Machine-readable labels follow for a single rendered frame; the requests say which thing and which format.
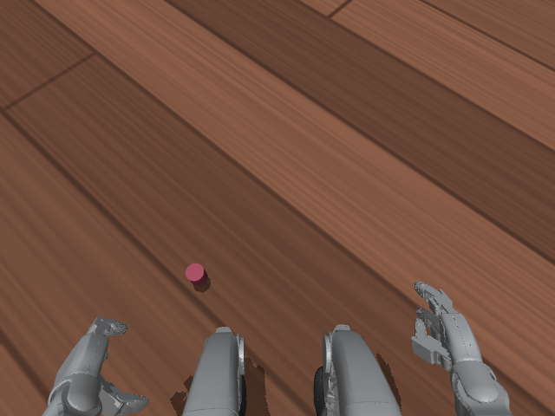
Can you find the right robot hand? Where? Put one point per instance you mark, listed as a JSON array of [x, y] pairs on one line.
[[453, 340]]

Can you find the left robot hand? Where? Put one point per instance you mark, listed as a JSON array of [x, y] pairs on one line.
[[87, 357]]

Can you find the left robot arm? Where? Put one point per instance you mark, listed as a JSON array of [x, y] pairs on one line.
[[75, 395]]

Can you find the right robot arm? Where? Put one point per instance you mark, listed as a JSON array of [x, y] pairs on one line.
[[477, 391]]

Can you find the tin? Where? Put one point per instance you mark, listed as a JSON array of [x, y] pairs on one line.
[[196, 274]]

